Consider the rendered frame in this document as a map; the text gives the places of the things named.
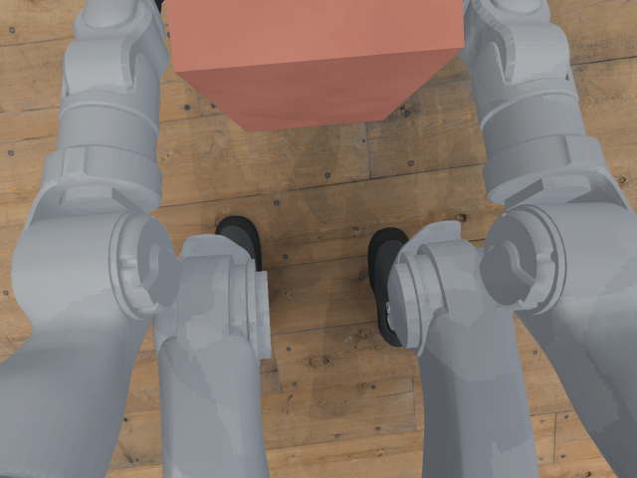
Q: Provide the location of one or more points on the robot left forearm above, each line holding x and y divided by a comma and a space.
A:
109, 115

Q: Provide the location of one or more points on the robot right forearm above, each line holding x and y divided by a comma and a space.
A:
527, 105

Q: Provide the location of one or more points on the robot left thigh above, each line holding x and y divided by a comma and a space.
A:
209, 376

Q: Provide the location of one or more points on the carton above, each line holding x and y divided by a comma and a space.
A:
275, 64

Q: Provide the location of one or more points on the robot left upper arm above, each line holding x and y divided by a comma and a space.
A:
90, 285

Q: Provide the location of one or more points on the robot thigh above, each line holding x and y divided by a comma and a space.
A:
209, 376
477, 421

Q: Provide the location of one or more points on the robot right upper arm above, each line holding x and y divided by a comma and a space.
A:
569, 272

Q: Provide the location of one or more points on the robot right thigh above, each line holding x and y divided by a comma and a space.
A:
477, 421

